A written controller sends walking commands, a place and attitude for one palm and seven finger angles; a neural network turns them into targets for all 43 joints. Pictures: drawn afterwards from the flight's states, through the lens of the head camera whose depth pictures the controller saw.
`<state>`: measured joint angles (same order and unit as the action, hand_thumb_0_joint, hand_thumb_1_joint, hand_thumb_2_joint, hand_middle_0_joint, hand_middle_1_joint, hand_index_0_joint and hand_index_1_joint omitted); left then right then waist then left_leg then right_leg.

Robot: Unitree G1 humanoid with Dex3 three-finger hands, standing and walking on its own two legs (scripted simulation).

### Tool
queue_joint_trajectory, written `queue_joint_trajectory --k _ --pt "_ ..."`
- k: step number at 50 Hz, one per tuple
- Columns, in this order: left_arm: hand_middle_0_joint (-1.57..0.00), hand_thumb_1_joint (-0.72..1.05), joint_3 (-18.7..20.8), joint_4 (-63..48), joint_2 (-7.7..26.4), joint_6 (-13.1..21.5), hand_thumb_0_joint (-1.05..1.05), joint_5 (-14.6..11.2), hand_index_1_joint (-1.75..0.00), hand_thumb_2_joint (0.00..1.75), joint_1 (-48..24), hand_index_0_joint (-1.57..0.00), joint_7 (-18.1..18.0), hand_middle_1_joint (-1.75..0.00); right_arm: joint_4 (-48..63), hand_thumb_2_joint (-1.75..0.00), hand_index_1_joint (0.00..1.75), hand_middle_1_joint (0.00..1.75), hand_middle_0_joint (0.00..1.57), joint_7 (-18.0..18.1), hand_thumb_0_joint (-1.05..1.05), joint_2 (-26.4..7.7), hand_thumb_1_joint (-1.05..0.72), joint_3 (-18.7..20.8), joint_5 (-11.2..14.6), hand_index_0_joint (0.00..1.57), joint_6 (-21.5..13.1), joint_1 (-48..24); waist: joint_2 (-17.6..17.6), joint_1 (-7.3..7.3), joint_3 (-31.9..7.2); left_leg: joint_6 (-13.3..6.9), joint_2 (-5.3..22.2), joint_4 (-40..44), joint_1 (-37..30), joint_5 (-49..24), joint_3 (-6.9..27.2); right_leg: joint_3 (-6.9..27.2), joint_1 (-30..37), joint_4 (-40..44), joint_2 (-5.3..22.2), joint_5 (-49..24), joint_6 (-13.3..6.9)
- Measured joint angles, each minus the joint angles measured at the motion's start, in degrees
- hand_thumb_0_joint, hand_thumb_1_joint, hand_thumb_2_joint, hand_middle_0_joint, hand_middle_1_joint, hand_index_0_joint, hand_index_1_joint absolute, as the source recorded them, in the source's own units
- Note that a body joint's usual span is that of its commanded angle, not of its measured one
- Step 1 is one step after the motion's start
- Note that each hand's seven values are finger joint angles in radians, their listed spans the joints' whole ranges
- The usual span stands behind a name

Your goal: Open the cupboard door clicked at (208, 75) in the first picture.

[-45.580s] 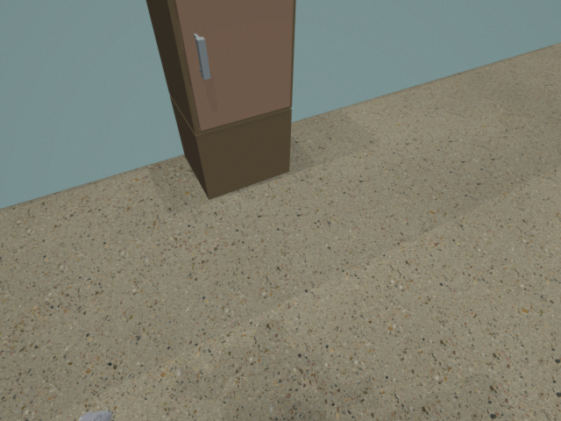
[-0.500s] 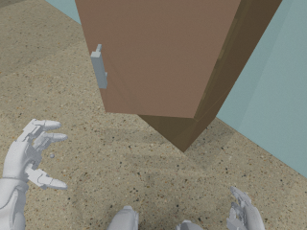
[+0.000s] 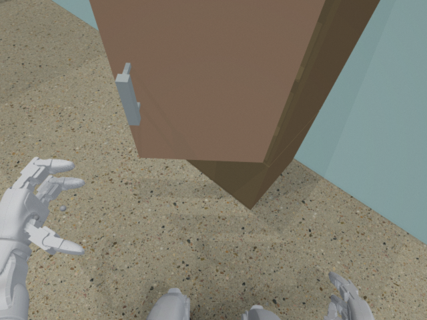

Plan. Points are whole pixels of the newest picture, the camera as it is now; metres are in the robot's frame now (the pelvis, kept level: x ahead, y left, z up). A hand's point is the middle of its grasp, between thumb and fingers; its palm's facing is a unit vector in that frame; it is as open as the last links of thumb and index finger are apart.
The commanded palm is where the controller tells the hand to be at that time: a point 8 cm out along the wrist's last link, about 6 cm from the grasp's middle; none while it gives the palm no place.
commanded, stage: raise the hand with hooked fingers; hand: left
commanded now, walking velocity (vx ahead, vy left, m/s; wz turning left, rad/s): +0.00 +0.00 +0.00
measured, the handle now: (131, 94) +0.59 +0.23 +0.03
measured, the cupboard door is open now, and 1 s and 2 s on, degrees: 40 40 40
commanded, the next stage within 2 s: move the hooked fingers beside the handle in 0.16 s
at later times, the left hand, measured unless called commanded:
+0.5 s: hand (71, 191) +0.32 +0.27 +0.05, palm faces +0.05 -1.00 -0.03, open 14.0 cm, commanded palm +0.30 +0.32 +0.05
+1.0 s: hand (87, 149) +0.41 +0.28 +0.04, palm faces +0.03 -1.00 -0.01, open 14.0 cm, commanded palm +0.39 +0.32 +0.05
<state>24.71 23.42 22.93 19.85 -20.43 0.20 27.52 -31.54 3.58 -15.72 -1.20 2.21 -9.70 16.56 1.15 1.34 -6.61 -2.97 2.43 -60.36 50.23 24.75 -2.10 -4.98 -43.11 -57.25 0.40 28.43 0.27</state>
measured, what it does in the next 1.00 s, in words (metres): stands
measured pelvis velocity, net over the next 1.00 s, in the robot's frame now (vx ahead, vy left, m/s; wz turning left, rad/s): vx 0.00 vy -0.01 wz -0.03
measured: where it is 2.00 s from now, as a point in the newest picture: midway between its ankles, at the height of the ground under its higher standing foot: outside the picture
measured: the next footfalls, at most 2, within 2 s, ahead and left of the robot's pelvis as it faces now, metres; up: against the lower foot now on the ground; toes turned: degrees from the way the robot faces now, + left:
none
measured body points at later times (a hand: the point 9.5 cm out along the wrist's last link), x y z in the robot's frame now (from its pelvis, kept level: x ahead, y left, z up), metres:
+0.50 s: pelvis -0.01 -0.01 -0.01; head +0.07 +0.01 +0.44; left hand +0.31 +0.32 +0.05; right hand +0.15 -0.27 -0.09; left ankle +0.05 +0.08 -0.67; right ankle +0.00 -0.13 -0.67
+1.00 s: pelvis +0.00 -0.01 -0.02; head +0.11 +0.01 +0.42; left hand +0.41 +0.33 +0.05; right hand +0.06 -0.29 -0.12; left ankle +0.05 +0.08 -0.67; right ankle +0.00 -0.13 -0.67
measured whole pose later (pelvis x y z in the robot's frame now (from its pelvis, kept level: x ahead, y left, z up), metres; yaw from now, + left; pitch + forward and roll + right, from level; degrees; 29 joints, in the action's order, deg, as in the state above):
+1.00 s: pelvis +0.00 -0.01 -0.02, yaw -2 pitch +20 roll -4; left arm 30.8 54.8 33.5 21.5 -13.5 -30.9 30.4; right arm -35.9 3.7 -16.5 -1.4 1.7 -3.6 19.3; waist 1.0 5.2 -6.9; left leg -2.3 4.0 -64.9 58.9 26.0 -1.9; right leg -4.8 -52.2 -61.9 -1.0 29.5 -0.6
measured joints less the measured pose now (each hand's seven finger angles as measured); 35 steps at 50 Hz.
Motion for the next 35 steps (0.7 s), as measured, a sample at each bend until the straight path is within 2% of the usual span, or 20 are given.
queue_joint_trajectory --k 15,21,29,35 --pt "-0.3 -0.5 -0.35 1.41 -0.08 0.12 -0.02 -0.03 -1.2 0.3 -0.74 -0.3 0.69 -1.2 0.16 -0.9 0.3 0.3 0.21 0.51 0.01 0.4 -0.9 -0.73 0.21 0.21 0.32 -1.23 0.41 -0.57 -0.07 0.56 0.06 -0.08 -0.05 -0.22 0.58 -0.51 0.05 -0.45 -0.15 0.21 -0.58" --pt "-0.3 -0.5 0.37 7.62 1.22 0.36 -0.02 1.11 -1.2 0.3 -7.33 -0.3 1.02 -1.2 -1.09 -0.9 0.3 0.3 0.21 1.46 0.01 -0.12 -0.9 -1.09 0.16 0.21 0.27 -1.68 0.17 -0.73 0.19 0.91 0.1 -1.32 1.53 -0.1 1.24 -1.13 -1.35 -1.85 -0.19 0.71 -0.98" --pt "-0.3 -0.5 1.81 14.34 4.25 -0.46 -0.02 2.36 -1.2 0.3 -15.29 -0.3 2.75 -1.2 -2.15 -0.9 0.3 0.3 0.21 1.29 0.01 -0.29 -0.9 -0.8 0.12 0.21 1.35 -1.17 -0.06 0.62 0.14 1.25 0.8 -2.16 3.09 0.2 1.16 -0.92 -3.13 -2.63 -0.84 0.79 -1.37" --pt "-0.3 -0.5 3.61 20.62 6.6 -0.46 -0.02 3.38 -1.2 0.3 -19.54 -0.3 2.53 -1.2 -2.11 -0.9 0.3 0.3 0.21 0.79 0.01 -0.75 -0.9 -0.61 0.14 0.21 2.59 0.73 -0.03 1.65 -0.15 1.23 1.14 -2.42 4.24 0.4 0.73 -0.44 -4.56 -2.98 -1.12 0.82 -1.33"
